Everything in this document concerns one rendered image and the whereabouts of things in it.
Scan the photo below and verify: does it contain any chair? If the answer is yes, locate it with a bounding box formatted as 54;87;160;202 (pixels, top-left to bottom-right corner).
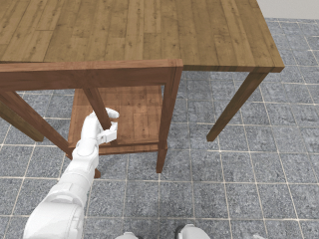
0;59;183;178

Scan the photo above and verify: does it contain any robot left shin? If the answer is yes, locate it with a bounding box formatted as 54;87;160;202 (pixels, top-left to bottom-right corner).
124;232;137;238

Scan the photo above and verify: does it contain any robot left forearm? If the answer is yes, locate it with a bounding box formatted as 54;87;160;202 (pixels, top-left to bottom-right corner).
23;137;99;239

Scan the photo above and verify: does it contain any table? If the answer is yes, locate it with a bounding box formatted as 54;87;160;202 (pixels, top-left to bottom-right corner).
0;0;285;142

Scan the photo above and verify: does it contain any robot left upper arm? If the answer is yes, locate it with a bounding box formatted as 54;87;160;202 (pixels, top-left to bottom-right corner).
22;201;85;239

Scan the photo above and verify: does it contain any left robot hand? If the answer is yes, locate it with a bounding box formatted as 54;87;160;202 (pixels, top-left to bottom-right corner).
81;108;120;144

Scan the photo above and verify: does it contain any robot right foot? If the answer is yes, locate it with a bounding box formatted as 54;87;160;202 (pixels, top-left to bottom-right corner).
174;225;184;239

